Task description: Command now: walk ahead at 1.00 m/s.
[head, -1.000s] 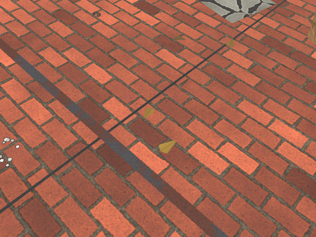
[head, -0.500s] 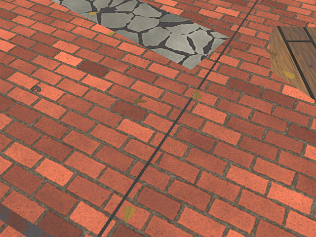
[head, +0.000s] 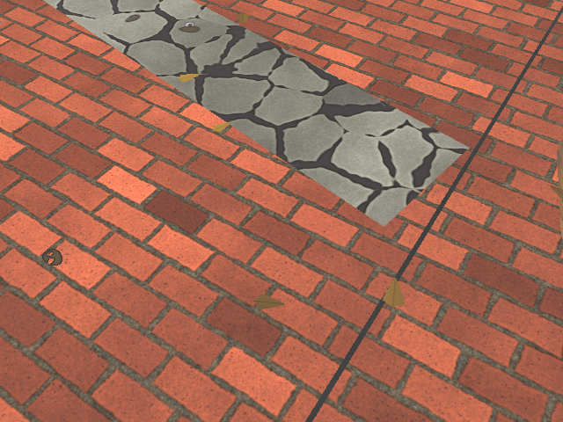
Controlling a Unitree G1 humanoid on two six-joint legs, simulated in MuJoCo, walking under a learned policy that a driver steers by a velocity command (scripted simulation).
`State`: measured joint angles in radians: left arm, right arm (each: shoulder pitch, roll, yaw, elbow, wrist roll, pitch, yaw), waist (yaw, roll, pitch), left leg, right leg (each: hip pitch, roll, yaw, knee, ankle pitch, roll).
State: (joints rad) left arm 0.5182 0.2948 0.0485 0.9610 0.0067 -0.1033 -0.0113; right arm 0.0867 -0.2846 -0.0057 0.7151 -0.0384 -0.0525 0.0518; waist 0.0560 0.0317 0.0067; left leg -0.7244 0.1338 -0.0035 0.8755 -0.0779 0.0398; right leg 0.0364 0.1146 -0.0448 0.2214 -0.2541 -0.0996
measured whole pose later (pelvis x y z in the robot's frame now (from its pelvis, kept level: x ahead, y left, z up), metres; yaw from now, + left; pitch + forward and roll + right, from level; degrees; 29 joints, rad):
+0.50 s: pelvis +0.49 +0.01 -0.01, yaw -14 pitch +0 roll +2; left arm 0.05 0.28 0.03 0.74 0.02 -0.02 -0.07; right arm 0.48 -0.27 -0.05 0.97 -0.02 -0.12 0.01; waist -0.04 -0.02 0.03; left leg 0.18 -0.03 0.29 0.19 -0.37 -0.01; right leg -0.78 -0.09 -0.10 0.86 0.07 -0.14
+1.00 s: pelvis +0.94 -0.16 -0.02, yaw -42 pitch +1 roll +0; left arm 0.45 0.32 0.10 0.87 -0.01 -0.04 0.00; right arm -0.05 -0.26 0.02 0.59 -0.03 -0.07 -0.01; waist 0.13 0.04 0.09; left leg -0.58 0.01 -0.08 0.48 0.11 -0.02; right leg 0.00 0.23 0.26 0.59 -0.44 -0.14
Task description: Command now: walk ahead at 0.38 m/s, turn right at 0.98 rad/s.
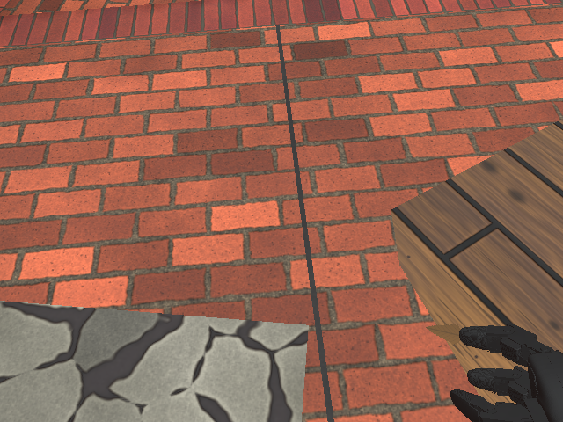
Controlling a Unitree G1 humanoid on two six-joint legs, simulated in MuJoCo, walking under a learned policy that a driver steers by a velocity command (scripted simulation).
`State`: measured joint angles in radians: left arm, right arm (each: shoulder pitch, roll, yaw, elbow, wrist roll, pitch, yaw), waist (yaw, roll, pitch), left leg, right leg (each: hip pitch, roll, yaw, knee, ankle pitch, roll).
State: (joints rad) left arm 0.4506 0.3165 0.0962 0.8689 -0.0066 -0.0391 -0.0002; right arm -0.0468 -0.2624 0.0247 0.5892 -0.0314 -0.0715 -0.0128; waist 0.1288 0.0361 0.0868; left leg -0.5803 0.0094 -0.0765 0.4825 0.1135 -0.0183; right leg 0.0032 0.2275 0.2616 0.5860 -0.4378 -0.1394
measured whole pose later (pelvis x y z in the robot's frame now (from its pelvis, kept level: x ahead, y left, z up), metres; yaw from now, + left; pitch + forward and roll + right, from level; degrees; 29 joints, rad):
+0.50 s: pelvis +0.14 +0.00 +0.00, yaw -29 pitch +0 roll +1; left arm 0.09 0.30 0.06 0.57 0.01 0.06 -0.03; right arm 0.24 -0.33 -0.07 0.66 -0.02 0.06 0.01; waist -0.03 0.06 0.06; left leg -0.40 0.17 0.18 0.95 -0.54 -0.09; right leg -0.40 0.02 -0.02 0.69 -0.29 -0.07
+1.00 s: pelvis +0.18 +0.01 +0.02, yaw -36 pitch -1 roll -1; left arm 0.19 0.24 0.02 0.77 0.03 0.04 -0.02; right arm 0.22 -0.23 -0.01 0.70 -0.01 0.02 -0.01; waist 0.00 -0.02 0.03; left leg -0.22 -0.01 0.04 0.50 -0.27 0.03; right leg -0.21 0.06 0.08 0.45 -0.20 -0.02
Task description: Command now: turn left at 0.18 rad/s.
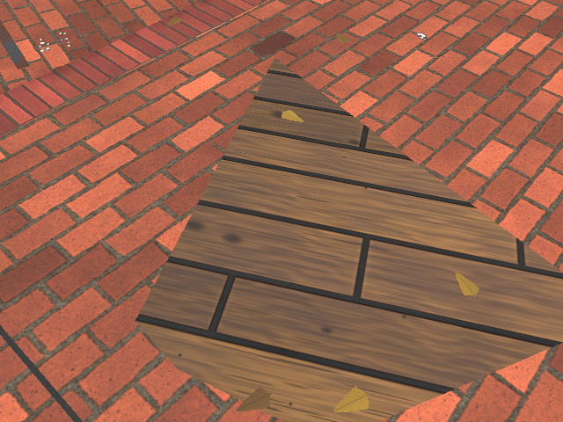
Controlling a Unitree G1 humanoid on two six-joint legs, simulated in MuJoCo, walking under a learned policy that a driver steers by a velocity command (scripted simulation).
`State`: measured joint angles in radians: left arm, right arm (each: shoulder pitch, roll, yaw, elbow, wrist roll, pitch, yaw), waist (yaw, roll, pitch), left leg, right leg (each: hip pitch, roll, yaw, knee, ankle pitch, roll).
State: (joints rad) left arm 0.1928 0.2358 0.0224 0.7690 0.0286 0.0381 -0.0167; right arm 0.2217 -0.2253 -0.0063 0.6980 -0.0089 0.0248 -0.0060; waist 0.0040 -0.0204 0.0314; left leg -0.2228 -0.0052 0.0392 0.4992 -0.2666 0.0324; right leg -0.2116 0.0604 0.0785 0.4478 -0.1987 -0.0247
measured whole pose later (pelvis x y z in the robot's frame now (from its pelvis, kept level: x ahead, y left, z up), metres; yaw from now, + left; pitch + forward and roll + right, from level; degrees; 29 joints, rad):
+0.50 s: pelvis -0.03 +0.01 -0.01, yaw +23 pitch +1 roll -1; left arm 0.19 0.28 0.05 0.68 0.02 0.01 0.00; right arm 0.18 -0.30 -0.07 0.60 -0.01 0.10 0.06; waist 0.00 -0.02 0.06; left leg -0.29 0.01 0.08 0.62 -0.33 0.03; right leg -0.27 -0.13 -0.24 0.63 -0.35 0.02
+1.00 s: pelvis +0.00 +0.01 -0.01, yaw +50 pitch +1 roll +0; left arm 0.13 0.29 0.02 0.66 0.02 0.01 0.03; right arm 0.21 -0.35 -0.10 0.64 -0.02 0.07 0.01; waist -0.03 0.04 0.06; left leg -0.35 -0.19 -0.27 0.72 -0.43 0.02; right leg -0.32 0.06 0.07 0.52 -0.19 -0.03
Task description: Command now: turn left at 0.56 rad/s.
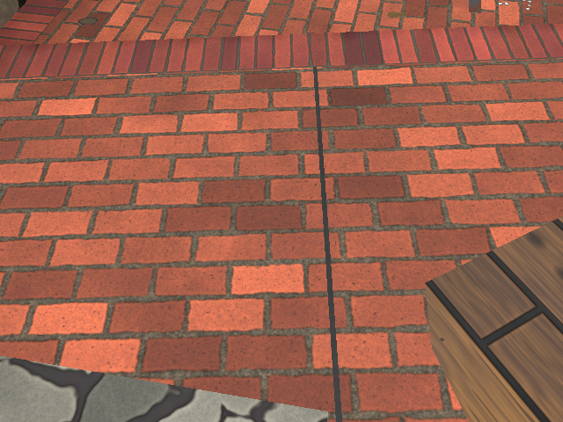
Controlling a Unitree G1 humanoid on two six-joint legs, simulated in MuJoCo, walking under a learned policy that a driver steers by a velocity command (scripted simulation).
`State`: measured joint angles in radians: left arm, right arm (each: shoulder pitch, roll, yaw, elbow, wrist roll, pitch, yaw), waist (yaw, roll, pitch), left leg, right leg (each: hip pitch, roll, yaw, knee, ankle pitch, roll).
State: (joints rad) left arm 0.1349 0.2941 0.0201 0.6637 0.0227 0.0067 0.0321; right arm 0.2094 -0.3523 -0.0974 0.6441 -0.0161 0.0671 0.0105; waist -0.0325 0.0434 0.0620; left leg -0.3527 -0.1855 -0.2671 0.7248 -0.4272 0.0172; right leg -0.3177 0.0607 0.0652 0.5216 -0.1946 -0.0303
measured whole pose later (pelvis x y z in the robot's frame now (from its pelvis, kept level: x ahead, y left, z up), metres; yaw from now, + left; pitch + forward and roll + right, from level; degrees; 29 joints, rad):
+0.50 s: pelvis +0.00 +0.01 +0.01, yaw -15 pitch +0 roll +0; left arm 0.23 0.33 0.09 0.76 0.01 0.09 -0.05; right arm 0.18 -0.27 -0.02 0.69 -0.03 0.03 -0.05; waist 0.02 -0.04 0.08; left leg -0.13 -0.01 0.08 0.41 -0.29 0.04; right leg -0.48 0.03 0.00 1.04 -0.42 0.05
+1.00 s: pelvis +0.05 -0.07 +0.01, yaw -42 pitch +3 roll +1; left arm 0.35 0.32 0.07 0.70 0.01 0.01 -0.03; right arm 0.18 -0.33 -0.05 0.69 -0.04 0.01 0.03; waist 0.04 0.02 -0.02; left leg -0.54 0.05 -0.05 0.82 -0.23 -0.09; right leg -0.17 0.12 0.19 0.39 -0.25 -0.11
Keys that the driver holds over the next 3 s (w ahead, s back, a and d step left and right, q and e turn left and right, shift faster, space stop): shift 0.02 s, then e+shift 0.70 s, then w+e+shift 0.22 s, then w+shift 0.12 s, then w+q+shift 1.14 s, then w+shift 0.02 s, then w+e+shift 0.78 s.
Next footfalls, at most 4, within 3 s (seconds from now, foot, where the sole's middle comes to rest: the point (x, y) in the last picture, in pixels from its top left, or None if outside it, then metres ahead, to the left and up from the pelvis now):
0.28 left None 0.02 0.10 -0.77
0.70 right None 0.00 -0.12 -0.77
1.18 left None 0.29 -0.10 -0.77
1.60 right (524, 398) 0.47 -0.50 -0.77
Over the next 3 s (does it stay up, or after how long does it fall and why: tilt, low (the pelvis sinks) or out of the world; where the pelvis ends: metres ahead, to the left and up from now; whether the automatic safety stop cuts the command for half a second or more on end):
stays up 1.66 -0.47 -0.01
